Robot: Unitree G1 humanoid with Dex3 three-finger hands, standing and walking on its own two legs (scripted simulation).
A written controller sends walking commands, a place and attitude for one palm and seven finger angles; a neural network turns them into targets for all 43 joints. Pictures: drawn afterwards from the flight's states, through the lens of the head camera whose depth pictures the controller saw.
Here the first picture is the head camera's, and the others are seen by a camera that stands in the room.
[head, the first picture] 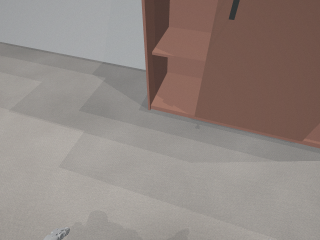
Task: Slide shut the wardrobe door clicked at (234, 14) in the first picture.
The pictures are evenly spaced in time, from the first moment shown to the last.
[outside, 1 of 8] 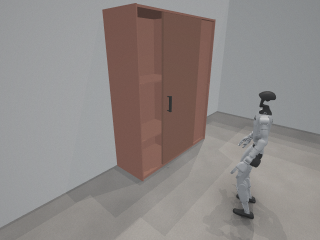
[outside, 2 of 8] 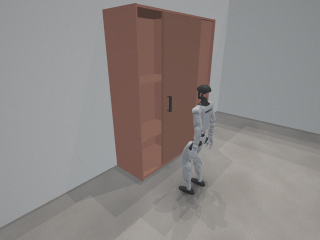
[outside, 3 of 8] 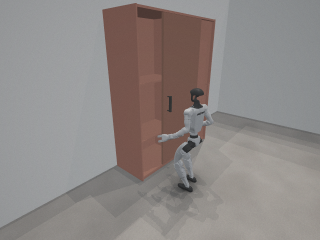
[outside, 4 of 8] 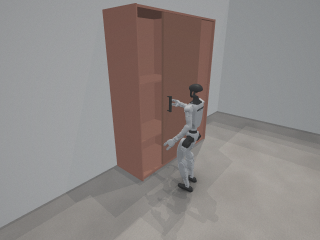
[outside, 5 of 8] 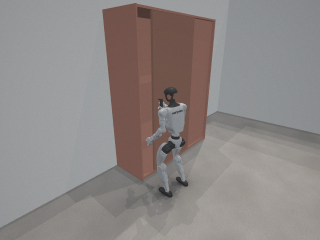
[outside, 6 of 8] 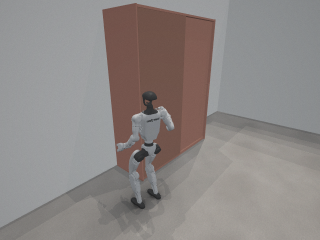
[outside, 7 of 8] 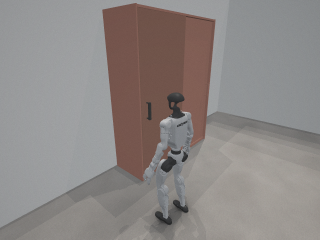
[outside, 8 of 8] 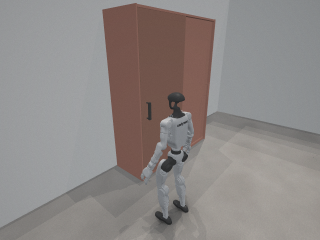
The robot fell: no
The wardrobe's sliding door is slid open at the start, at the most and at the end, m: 0.39 0.39 0.00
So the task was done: yes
